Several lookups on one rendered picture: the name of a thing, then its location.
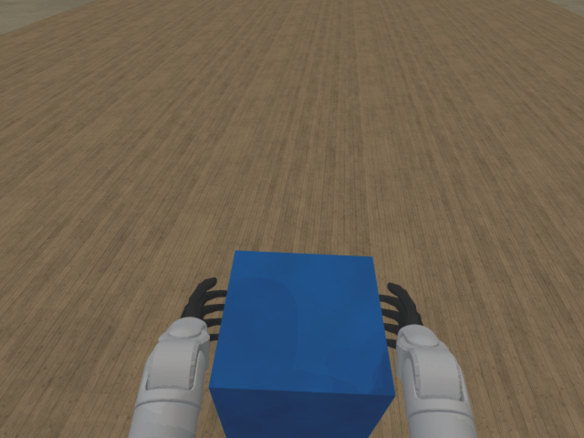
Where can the right robot forearm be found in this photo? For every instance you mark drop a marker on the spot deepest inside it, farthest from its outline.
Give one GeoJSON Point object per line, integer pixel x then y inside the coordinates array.
{"type": "Point", "coordinates": [436, 399]}

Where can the carton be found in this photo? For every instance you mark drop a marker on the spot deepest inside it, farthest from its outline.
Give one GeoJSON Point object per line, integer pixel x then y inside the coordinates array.
{"type": "Point", "coordinates": [302, 350]}

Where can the robot right hand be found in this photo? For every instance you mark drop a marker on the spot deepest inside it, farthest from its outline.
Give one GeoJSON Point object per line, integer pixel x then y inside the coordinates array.
{"type": "Point", "coordinates": [408, 314]}

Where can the left robot forearm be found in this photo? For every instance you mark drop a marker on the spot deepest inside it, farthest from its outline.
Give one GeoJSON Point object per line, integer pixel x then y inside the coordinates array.
{"type": "Point", "coordinates": [171, 390]}

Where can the robot left hand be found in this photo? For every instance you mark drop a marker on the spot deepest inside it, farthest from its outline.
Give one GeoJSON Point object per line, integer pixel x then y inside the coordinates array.
{"type": "Point", "coordinates": [196, 309]}

